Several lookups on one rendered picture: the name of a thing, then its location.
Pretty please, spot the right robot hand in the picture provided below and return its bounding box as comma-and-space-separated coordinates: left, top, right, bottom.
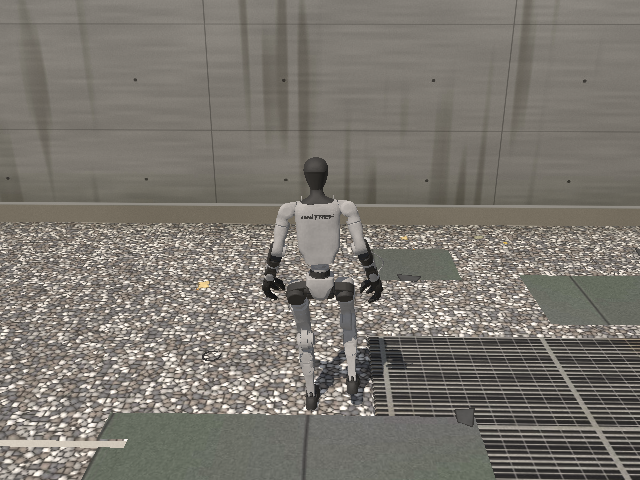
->
360, 277, 383, 303

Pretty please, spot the left robot hand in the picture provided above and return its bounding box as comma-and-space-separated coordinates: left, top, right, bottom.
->
262, 278, 285, 300

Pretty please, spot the robot right thigh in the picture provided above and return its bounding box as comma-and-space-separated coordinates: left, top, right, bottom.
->
334, 277, 355, 330

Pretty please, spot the right robot upper arm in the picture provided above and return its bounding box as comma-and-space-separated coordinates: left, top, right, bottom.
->
338, 200, 368, 255

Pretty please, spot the robot left forearm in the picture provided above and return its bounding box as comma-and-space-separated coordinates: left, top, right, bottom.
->
264, 242, 282, 281

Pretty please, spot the robot right forearm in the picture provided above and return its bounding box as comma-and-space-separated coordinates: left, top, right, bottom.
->
358, 239, 380, 282

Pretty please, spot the left robot upper arm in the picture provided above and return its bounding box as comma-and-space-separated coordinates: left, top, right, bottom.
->
271, 201, 297, 257

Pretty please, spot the robot head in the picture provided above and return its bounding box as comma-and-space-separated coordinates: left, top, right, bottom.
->
300, 157, 334, 205

